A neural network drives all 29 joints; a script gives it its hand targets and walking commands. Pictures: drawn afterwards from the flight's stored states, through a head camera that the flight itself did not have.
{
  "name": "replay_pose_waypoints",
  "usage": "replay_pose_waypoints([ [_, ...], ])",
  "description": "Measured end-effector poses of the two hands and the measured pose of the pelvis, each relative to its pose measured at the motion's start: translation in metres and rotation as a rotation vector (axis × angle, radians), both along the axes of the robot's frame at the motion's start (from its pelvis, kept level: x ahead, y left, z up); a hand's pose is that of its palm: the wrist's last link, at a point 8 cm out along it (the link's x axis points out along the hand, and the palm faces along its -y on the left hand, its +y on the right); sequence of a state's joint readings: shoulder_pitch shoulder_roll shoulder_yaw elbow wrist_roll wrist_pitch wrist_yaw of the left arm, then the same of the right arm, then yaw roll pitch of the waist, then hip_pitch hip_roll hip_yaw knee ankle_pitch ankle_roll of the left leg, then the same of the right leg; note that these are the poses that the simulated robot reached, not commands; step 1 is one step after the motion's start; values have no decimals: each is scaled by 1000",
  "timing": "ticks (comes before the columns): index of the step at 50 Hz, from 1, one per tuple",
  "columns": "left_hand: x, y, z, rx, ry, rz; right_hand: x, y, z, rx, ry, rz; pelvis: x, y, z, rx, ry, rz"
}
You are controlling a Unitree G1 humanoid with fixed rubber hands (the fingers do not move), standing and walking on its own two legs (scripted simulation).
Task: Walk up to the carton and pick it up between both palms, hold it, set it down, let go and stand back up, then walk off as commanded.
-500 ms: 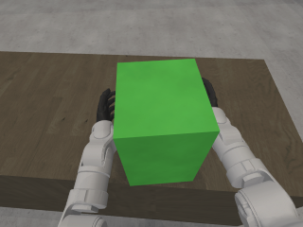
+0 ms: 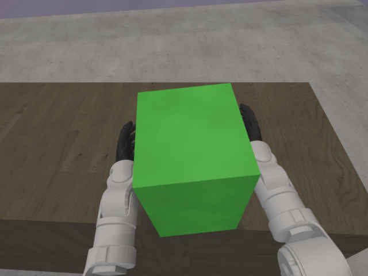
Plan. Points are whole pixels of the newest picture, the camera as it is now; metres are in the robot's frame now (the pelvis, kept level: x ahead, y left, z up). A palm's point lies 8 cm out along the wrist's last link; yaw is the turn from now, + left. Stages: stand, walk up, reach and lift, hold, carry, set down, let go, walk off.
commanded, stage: reach and lift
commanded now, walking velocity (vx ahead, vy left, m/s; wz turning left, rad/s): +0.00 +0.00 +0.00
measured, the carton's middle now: (191, 167) +0.34 +0.04 +0.07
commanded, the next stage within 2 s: none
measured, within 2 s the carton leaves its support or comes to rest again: neither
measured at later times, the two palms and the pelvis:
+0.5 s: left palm (127, 151) +0.35 +0.18 +0.10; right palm (249, 128) +0.42 -0.09 +0.11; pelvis +0.01 +0.00 +0.00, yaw +0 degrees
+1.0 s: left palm (120, 144) +0.34 +0.18 +0.14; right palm (254, 125) +0.39 -0.09 +0.15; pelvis +0.00 +0.00 +0.00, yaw +0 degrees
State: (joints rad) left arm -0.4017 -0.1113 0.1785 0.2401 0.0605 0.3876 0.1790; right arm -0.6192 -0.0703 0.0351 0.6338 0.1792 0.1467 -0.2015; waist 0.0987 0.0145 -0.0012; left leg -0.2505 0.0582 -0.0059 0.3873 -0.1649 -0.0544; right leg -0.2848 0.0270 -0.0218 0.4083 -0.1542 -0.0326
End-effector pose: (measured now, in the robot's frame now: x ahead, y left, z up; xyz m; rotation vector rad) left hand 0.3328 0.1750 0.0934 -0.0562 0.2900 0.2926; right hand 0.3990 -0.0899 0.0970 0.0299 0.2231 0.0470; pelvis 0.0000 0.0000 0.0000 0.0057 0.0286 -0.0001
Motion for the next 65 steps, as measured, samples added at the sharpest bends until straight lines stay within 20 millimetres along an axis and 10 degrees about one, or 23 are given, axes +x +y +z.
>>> replay_pose_waypoints([
  [31,23,4,18,-3,-49,18,25,5,21,-16,-29,0,18,2,1,-2,25,1],
  [53,-1,2,51,-23,-81,-25,-8,1,57,-36,-65,-35,-6,2,0,-3,-49,1],
  [65,21,-11,73,-65,-74,-67,-1,-15,76,45,-44,-102,-12,2,0,-2,-57,1],
])
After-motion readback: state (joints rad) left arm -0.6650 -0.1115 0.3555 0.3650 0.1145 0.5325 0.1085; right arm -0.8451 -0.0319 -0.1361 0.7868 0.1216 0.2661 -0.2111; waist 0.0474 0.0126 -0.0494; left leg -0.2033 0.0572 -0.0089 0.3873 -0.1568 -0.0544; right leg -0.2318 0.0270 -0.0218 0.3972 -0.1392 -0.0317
